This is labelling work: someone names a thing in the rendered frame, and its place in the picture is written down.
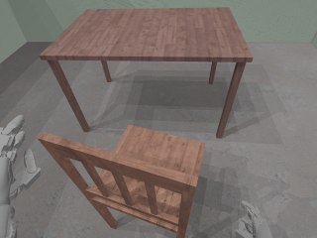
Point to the left robot hand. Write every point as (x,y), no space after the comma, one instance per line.
(10,142)

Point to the robot left forearm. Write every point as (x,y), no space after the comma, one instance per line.
(7,225)

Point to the chair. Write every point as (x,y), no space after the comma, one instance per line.
(149,175)

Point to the table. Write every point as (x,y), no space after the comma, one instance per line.
(204,34)

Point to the right robot hand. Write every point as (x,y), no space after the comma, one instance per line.
(258,228)

